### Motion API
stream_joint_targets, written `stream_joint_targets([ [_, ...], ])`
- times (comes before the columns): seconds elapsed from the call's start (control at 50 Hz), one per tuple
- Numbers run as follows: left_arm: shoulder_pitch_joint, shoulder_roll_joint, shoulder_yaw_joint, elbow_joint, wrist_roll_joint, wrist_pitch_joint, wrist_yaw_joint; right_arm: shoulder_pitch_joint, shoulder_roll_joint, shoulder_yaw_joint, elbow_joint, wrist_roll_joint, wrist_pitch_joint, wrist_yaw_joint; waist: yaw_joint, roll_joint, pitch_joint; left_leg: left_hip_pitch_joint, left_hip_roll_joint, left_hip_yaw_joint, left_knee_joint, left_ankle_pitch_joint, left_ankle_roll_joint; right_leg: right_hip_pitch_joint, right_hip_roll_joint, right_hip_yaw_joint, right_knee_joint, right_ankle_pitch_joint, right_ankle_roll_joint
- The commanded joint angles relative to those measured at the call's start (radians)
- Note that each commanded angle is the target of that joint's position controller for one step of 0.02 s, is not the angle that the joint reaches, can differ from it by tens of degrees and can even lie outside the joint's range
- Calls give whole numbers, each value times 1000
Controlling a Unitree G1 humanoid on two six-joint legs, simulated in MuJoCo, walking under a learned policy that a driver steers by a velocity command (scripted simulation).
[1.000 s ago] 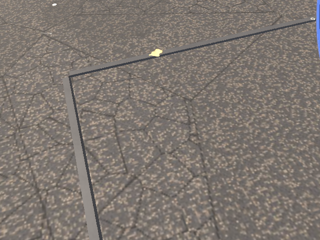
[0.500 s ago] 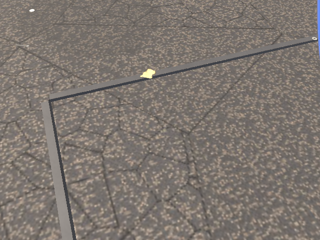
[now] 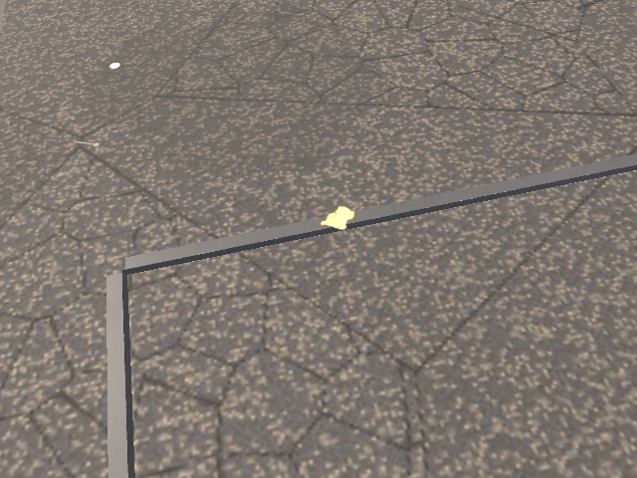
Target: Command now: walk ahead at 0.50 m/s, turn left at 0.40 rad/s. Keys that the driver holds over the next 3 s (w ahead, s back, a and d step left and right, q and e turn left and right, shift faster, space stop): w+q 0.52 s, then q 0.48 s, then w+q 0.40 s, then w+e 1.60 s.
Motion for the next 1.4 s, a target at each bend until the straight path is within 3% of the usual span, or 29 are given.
stream_joint_targets([
  [0.02, -24, 111, 30, -29, 6, -29, 6, 24, -41, -20, -61, 0, 15, -4, -14, -141, -26, -137, 71, -54, -5, 104, -12, 108, -266, 184, -266, 150, -128],
  [0.24, 85, 191, 57, 46, -18, 17, 36, -268, -1, 2, -199, -13, 10, 52, 71, -75, 75, -215, 36, 79, -480, 317, 19, 322, -294, -68, -248, 349, -105],
  [0.3, 66, 226, 68, 44, -31, 41, 42, -241, -36, -16, -225, -12, 16, 64, 22, -116, 23, -107, -34, 151, -499, 186, 69, 389, -303, -109, -103, 737, -75],
  [0.34, 39, 249, 74, 35, -38, 57, 48, -66, -99, -52, -194, -7, 23, 59, -88, -135, -82, 133, -112, 190, -515, 122, 121, 356, -281, -130, 164, 942, -49],
  [0.36, 26, 235, 67, 27, -37, 56, 50, 102, -159, -87, -150, -7, 28, 43, -177, -96, -165, 405, -132, 147, -589, 177, 162, 210, -238, -142, 408, 805, -11],
  [0.38, 71, 119, 34, -4, 5, 44, 46, 164, -255, -109, -129, -3, 37, 20, -134, 123, -226, 697, 79, -216, -613, 161, 251, -142, -128, -136, 752, 93, 41],
  [0.4, 99, 73, 8, -49, -4, 2, 31, 121, -281, -100, -175, -11, 16, 29, -70, 199, -377, 894, 266, -783, -794, -23, 440, -432, 59, 100, 1001, -449, 69],
  [0.42, -28, 165, 30, -71, -44, -30, 16, 115, -190, -75, -175, -15, 0, 37, -130, 63, -324, 869, 252, -714, -859, -34, 378, -542, -6, 216, 1018, -380, 48],
  [0.44, -71, 168, 28, -89, -59, -49, 10, 77, -155, -64, -172, -16, -12, 38, -108, 31, -197, 741, 216, -561, -860, 29, 336, -562, -49, 203, 948, -288, 24],
  [0.46, -67, 155, 28, -74, -38, -55, 19, 7, -131, -57, -180, -15, -17, 37, -56, -56, -126, 592, 166, -447, -859, 136, 296, -505, -93, 201, 853, -216, 23],
  [0.5, -36, 172, 41, -61, -11, -34, 21, -63, -88, -40, -207, -29, -20, 28, 1, -26, -87, 423, 112, -335, -889, 301, 271, -382, -130, 205, 743, -143, 42],
  [0.54, -34, 150, 40, -68, 2, -12, 24, -63, -108, -44, -210, -26, -23, 17, 15, -25, -69, 342, 95, -278, -902, 476, 278, -350, -122, 180, 667, -116, 80],
  [0.64, -170, 88, 17, -118, 7, 3, 26, -17, -151, -60, -197, -19, 11, -20, -23, 21, -68, 220, -19, -118, -816, 696, 186, -244, -21, 130, 308, 151, 125],
  [0.72, -239, 114, 23, -152, -8, 8, 11, 23, -141, -59, -182, -14, 39, -32, -53, 58, -93, 278, 3, -223, -746, 525, 141, -196, 28, 168, 145, 229, 113],
  [0.8, -129, 169, 47, -133, 6, -13, 10, -53, -106, -51, -219, -14, 47, -43, 24, 78, -123, 349, -17, -326, -543, 451, 95, -76, 3, 189, -8, 254, 53],
  [0.82, -66, 213, 55, -133, 26, -18, 17, -48, -58, -34, -242, -27, 43, -40, 39, -4, -223, 277, -84, -274, -356, 308, 51, 128, -130, 283, 12, 505, -6],
  [0.84, -45, 240, 52, -143, 45, -8, 25, 130, 6, -18, -230, -41, 42, -38, -42, -242, -325, 46, -219, -172, -91, -393, -14, 411, -381, 539, 78, 946, -159],
  [0.86, -8, 234, 59, -123, 16, 14, 20, 241, -87, -27, -223, -18, 44, -31, -59, -359, -423, -77, -179, -139, 102, -447, -48, 469, -513, 795, 35, 696, -279],
  [0.9, -101, 123, 28, -168, 6, 42, 28, 70, -190, -60, -215, -8, 82, -39, -7, -155, -245, -144, -102, -93, 194, -273, -101, 294, -369, 550, -16, 342, -198],
  [0.96, -170, 139, 25, -162, 18, 71, 40, 17, -126, -52, -240, -9, 119, -44, -32, -171, -101, -45, -56, -23, 92, -166, -110, 20, -244, 328, -115, 167, -159],
  [1.06, -139, 180, 48, -139, -5, 73, 47, -22, -73, -30, -270, -20, 104, -29, -3, -200, -157, 12, -5, 37, -148, -103, -84, 54, -286, 257, -196, -49, -194],
  [1.22, -162, 215, 66, -116, -49, 74, 23, 82, -88, -42, -184, -17, 82, 13, -76, -160, -105, 348, -55, 171, -593, 7, 51, -84, -282, 121, -170, -384, -94],
  [1.24, -165, 173, 57, -113, -42, 77, 22, 161, -95, -49, -142, -15, 80, 9, -100, -101, -89, 437, -71, 147, -660, -37, 79, -152, -229, 61, -42, -422, -54],
  [1.26, -192, 93, 34, -126, -26, 76, 9, 251, -146, -65, -119, -10, 74, -4, -124, 102, -60, 539, 98, -143, -811, -230, 160, -340, -127, -52, 312, -409, 21],
  [1.28, -233, 75, 28, -185, -18, 56, 1, 230, -276, -82, -164, -18, 55, -3, -99, 224, 10, 561, 284, -614, -939, -436, 315, -660, 11, 33, 537, -438, 56],
  [1.3, -288, 148, 44, -200, -40, 26, -4, 160, -230, -72, -191, -43, 25, 0, -103, 133, 45, 510, 305, -664, -1026, -496, 335, -717, -32, 167, 614, -345, 30],
  [1.32, -260, 185, 55, -187, -50, 9, -10, 99, -186, -54, -200, -42, 2, -4, -56, 119, 70, 503, 276, -580, -1017, -394, 292, -718, -60, 184, 601, -218, 17],
  [1.36, -227, 184, 58, -144, -10, -5, -7, 78, -134, -36, -198, -22, -5, -10, -39, 84, 38, 506, 198, -407, -980, -155, 223, -635, -80, 173, 518, -69, 40],
  [1.4, -239, 156, 53, -135, -5, -9, -13, 106, -123, -30, -195, -27, -6, -22, -39, 72, 14, 485, 143, -309, -976, 5, 195, -548, -53, 153, 450, 58, 68],
])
